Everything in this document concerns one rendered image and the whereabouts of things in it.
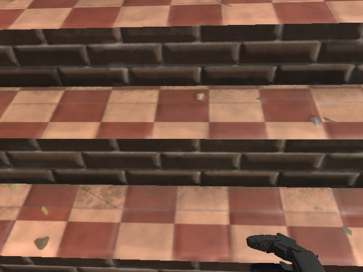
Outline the right robot hand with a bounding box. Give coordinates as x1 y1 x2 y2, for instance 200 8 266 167
246 233 326 272

